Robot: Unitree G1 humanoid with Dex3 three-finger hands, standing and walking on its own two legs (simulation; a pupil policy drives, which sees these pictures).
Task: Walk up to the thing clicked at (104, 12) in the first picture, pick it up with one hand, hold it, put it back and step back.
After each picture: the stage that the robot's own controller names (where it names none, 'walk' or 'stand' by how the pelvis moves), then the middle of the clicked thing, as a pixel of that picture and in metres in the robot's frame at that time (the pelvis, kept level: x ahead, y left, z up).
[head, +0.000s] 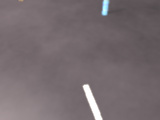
stand; (105, 6) +2.19 -0.33 -0.66
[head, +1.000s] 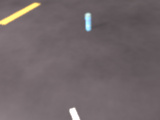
walk; (88, 22) +2.06 +0.08 -0.63
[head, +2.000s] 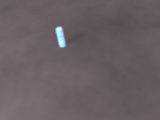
walk; (60, 37) +1.43 +0.37 -0.65
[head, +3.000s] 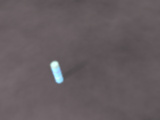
walk; (57, 72) +0.95 +0.34 -0.65
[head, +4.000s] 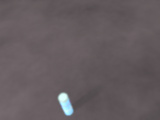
walk; (66, 104) +0.61 +0.26 -0.65
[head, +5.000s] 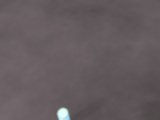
stand; (64, 119) +0.46 +0.19 -0.63
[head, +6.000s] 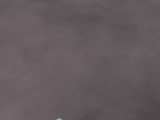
stand; out of the picture +0.42 +0.18 -0.65
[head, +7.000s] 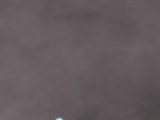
stand; out of the picture +0.41 +0.19 -0.65
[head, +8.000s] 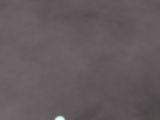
stand; out of the picture +0.42 +0.19 -0.66
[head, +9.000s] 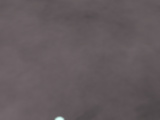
stand; out of the picture +0.42 +0.19 -0.66
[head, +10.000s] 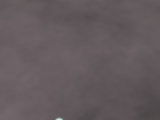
stand; out of the picture +0.42 +0.19 -0.66
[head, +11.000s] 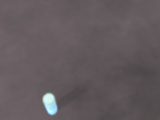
go down; (50, 104) +0.45 +0.20 -0.58
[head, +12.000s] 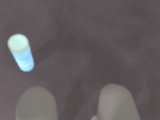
go down; (23, 55) +0.49 +0.25 -0.24
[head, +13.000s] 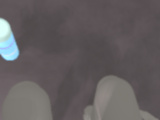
close in; (5, 43) +0.48 +0.27 -0.21
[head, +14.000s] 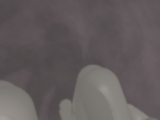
close; out of the picture +0.46 +0.30 -0.16
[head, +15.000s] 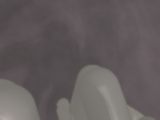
lift; out of the picture +0.44 +0.30 -0.16
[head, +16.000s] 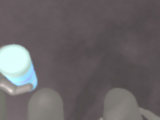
lift; (22, 73) +0.35 +0.22 -0.03
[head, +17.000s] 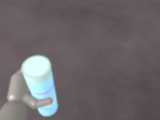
hold; (43, 90) +0.31 +0.15 +0.07
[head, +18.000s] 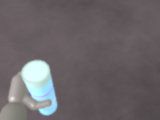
hold; (43, 92) +0.32 +0.15 +0.03
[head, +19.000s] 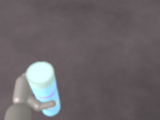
hold; (46, 93) +0.31 +0.14 +0.03
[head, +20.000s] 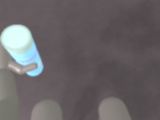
crouch; (27, 55) +0.43 +0.19 -0.04
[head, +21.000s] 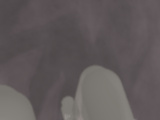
lower; out of the picture +0.45 +0.28 -0.18
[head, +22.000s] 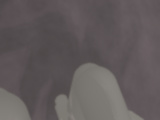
lower; out of the picture +0.46 +0.31 -0.17
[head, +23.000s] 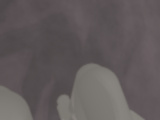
lower; out of the picture +0.45 +0.30 -0.17
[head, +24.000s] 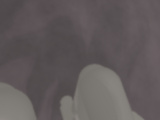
lower; out of the picture +0.44 +0.29 -0.17
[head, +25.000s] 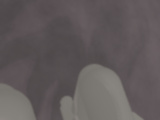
loosen; out of the picture +0.43 +0.29 -0.17
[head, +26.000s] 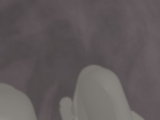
withdraw; out of the picture +0.44 +0.27 -0.17
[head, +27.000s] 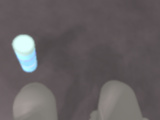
walk; (27, 56) +0.46 +0.23 -0.23
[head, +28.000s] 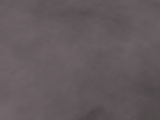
stand; out of the picture +0.40 +0.15 -0.58
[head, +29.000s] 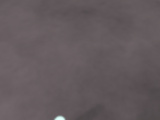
stand; out of the picture +0.41 +0.17 -0.60
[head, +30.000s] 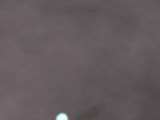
stand; out of the picture +0.42 +0.16 -0.61
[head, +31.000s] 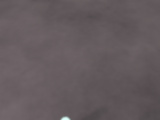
walk; out of the picture +0.43 +0.16 -0.65
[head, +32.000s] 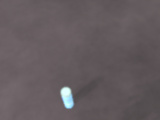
walk; (67, 98) +0.55 +0.18 -0.64
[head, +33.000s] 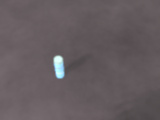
walk; (59, 67) +0.80 +0.21 -0.64
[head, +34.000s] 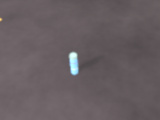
stand; (74, 63) +1.03 +0.16 -0.63
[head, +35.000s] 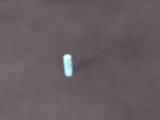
stand; (68, 65) +1.03 +0.18 -0.66
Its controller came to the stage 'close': yes
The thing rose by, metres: 0.67
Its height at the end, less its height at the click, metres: +0.00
